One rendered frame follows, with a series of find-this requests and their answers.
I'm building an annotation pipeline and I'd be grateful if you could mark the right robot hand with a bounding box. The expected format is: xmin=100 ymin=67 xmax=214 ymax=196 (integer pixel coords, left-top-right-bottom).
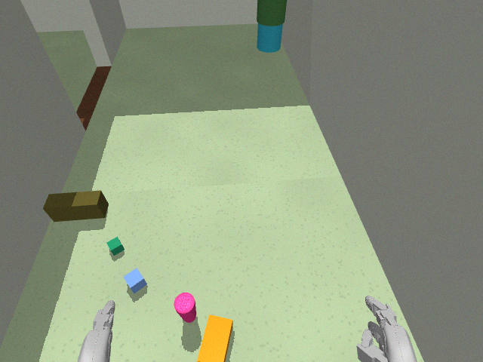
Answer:
xmin=357 ymin=296 xmax=417 ymax=362

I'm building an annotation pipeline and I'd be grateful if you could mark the left robot hand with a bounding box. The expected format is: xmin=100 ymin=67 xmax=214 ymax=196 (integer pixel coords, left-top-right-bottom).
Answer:
xmin=78 ymin=300 xmax=115 ymax=362

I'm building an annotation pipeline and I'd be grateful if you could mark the potted plant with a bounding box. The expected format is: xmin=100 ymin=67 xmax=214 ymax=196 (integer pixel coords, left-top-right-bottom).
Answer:
xmin=257 ymin=0 xmax=287 ymax=53

